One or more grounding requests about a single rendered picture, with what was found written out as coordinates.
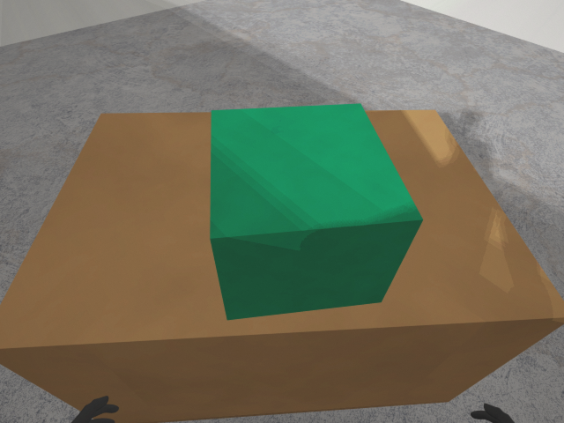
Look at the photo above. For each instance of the pedestal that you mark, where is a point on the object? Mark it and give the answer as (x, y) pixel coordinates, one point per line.
(119, 294)

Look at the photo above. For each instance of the carton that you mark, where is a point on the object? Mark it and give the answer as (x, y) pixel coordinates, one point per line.
(308, 211)

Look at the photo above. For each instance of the robot right hand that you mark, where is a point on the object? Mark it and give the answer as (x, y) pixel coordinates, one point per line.
(492, 414)

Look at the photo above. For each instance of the robot left hand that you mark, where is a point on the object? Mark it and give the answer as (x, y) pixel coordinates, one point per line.
(95, 408)

